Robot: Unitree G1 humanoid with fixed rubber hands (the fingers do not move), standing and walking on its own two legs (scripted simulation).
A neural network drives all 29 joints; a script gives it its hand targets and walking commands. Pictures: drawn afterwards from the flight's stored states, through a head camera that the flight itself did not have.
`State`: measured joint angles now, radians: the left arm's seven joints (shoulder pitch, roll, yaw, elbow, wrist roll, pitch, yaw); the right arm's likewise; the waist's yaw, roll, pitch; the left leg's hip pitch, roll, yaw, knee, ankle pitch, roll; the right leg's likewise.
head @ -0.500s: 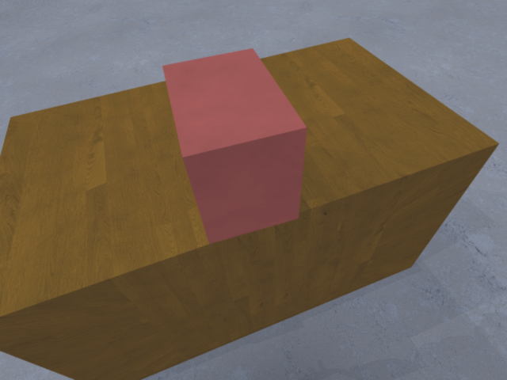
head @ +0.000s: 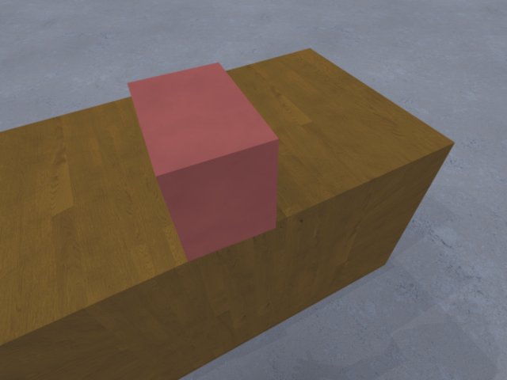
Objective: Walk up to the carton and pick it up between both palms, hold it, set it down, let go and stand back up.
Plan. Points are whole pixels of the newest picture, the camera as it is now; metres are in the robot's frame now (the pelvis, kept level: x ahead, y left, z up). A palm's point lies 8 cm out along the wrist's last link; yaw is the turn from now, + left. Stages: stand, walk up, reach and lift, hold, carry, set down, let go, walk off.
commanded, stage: walk up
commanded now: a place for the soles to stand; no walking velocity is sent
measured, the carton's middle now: (203, 157) +0.54 +0.11 +0.04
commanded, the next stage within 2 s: none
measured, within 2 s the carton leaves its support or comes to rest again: neither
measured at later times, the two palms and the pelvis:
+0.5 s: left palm out of the picture +0.10 +0.21 -0.12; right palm out of the picture +0.04 -0.27 -0.12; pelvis +0.04 -0.03 +0.01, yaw +2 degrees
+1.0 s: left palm out of the picture +0.11 +0.19 -0.12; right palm out of the picture +0.09 -0.29 -0.12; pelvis +0.05 -0.05 +0.01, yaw +11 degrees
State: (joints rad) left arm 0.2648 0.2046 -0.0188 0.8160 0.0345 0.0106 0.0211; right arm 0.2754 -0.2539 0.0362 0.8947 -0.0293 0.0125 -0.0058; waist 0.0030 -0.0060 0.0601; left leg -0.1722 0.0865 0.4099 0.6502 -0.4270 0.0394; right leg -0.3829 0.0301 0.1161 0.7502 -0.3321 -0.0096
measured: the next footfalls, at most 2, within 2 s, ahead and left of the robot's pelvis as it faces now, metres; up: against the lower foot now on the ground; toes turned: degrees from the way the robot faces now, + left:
none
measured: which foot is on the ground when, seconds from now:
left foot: down 0.00-1.00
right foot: down 0.00-1.00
